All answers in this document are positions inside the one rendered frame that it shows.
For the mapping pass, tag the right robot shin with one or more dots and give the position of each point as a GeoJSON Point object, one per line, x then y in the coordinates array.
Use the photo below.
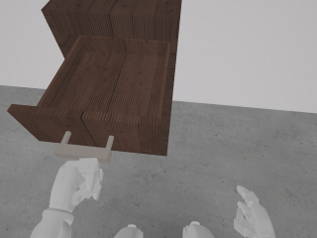
{"type": "Point", "coordinates": [195, 222]}

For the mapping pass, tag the cabinet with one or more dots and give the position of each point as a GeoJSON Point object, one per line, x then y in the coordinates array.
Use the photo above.
{"type": "Point", "coordinates": [154, 20]}

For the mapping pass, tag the drawer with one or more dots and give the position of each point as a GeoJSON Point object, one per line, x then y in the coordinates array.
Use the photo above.
{"type": "Point", "coordinates": [105, 87]}

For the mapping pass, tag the robot left hand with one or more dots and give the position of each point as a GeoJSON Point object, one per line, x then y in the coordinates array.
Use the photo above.
{"type": "Point", "coordinates": [84, 174]}

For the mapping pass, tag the robot right hand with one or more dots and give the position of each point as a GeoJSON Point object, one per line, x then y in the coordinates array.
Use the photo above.
{"type": "Point", "coordinates": [257, 223]}

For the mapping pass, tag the left robot forearm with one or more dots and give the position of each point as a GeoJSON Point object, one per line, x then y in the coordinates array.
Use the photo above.
{"type": "Point", "coordinates": [55, 224]}

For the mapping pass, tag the handle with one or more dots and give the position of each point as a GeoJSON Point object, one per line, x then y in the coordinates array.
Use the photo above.
{"type": "Point", "coordinates": [76, 152]}

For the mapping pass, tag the robot left thigh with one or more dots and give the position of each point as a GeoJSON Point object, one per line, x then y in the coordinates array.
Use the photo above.
{"type": "Point", "coordinates": [130, 232]}

